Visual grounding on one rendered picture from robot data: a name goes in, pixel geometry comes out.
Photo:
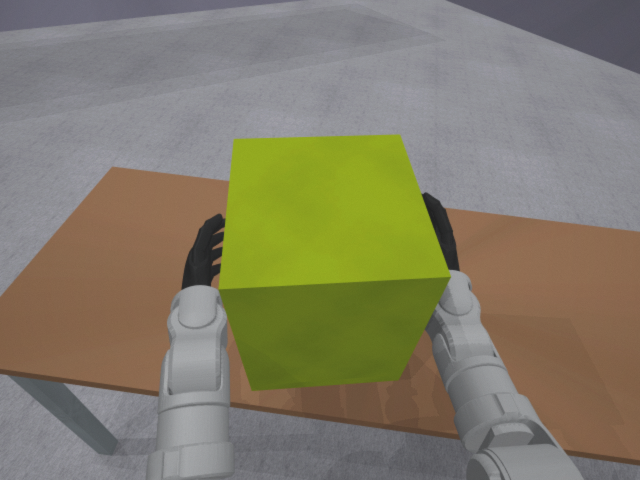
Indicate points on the right robot hand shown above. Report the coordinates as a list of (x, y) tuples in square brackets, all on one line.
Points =
[(443, 230)]

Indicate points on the right robot forearm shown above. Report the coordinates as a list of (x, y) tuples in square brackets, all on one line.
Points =
[(489, 410)]

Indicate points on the table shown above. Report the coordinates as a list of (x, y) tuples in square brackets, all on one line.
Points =
[(560, 302)]

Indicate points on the left robot hand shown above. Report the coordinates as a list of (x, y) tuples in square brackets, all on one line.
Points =
[(198, 268)]

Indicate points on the right robot upper arm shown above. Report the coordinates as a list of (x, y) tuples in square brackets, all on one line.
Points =
[(525, 462)]

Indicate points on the carton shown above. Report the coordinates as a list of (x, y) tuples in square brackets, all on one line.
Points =
[(331, 268)]

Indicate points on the left robot forearm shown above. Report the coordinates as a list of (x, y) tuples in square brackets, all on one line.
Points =
[(192, 441)]

